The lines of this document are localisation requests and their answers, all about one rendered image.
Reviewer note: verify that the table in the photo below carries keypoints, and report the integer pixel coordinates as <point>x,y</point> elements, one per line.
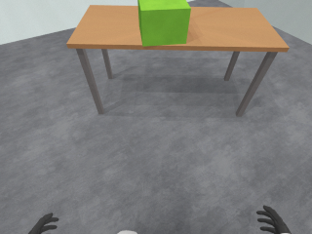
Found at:
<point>223,29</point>

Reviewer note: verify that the carton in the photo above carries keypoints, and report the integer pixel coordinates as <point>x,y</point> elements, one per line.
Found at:
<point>163,22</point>

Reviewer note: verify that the robot left hand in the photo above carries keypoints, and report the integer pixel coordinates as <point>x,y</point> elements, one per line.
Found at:
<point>39,226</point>

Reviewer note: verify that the robot right hand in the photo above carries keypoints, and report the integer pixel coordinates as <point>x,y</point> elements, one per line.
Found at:
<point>279,226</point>

